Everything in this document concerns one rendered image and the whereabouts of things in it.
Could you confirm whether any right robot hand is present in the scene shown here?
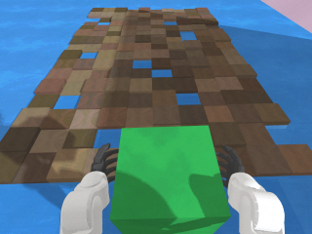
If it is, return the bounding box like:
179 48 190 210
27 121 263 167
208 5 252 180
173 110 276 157
215 144 245 189

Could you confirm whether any left robot hand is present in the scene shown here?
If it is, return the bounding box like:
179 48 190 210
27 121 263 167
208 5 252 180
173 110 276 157
91 142 119 183

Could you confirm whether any left robot forearm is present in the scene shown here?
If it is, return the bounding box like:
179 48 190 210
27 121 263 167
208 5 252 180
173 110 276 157
59 171 110 234

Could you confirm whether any carton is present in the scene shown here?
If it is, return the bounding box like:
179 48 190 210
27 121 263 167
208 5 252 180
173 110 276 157
109 125 231 234

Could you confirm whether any right robot forearm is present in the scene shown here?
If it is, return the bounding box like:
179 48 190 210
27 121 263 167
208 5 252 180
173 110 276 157
227 173 285 234

